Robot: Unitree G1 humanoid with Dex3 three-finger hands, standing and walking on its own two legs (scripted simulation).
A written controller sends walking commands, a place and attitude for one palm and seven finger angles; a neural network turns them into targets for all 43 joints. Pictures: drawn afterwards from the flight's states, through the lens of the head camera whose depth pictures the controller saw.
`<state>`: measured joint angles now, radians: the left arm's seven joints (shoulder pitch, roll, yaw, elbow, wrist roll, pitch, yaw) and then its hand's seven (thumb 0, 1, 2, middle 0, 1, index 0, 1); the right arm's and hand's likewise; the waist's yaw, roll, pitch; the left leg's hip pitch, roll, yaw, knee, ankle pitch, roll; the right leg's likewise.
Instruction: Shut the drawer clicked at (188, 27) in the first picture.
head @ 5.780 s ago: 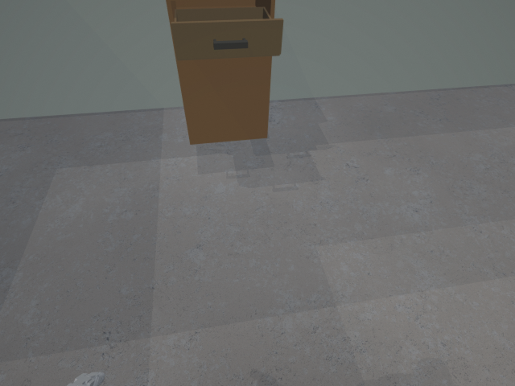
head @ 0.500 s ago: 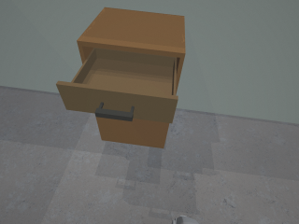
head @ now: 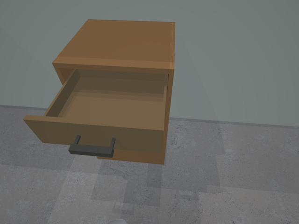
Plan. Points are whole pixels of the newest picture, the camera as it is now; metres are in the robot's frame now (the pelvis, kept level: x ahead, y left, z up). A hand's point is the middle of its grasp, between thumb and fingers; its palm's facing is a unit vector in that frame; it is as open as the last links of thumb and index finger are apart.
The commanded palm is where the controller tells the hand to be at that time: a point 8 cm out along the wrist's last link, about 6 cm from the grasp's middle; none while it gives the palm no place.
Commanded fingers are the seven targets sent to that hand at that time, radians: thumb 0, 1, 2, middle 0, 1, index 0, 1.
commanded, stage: come to a stop and stand still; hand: left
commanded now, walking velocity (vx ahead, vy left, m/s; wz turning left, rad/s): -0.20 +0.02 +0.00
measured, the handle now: (93, 145) +0.36 +0.21 -0.04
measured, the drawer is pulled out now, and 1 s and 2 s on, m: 0.28 0.28 0.28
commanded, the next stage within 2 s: look again from close up in 0.80 s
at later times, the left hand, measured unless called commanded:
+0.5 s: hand out of the picture +0.01 +0.19 -0.18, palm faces -0.01 -0.96 -0.27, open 7.4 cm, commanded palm none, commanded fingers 0.00 0.90 0.90 -0.20 -0.30 -0.20 -0.30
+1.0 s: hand out of the picture +0.04 +0.16 -0.17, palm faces -0.01 -0.98 -0.20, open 7.3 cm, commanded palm none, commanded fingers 0.00 0.90 0.90 -0.20 -0.30 -0.20 -0.30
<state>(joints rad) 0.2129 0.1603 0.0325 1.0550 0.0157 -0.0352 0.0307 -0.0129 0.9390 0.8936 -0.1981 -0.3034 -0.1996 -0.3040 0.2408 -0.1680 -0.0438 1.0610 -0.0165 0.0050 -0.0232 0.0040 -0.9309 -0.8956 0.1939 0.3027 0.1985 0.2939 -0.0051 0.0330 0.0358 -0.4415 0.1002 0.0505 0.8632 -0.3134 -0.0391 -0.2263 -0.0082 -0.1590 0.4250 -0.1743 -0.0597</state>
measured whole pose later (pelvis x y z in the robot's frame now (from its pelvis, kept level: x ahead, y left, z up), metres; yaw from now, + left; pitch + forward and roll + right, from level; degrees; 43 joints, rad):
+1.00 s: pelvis -0.02 -0.01 +0.00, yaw -1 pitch -1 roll -1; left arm 0.24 0.18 -0.01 0.97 0.01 0.00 0.04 0.00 0.92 0.89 -0.20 -0.30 -0.20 -0.30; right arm 0.20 -0.16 -0.02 1.05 -0.02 0.02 -0.01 0.00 -0.93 -0.90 0.20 0.30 0.20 0.29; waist -0.01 -0.01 0.03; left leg -0.23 0.01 0.07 0.50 -0.25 0.03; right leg -0.17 0.02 -0.05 0.47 -0.28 -0.03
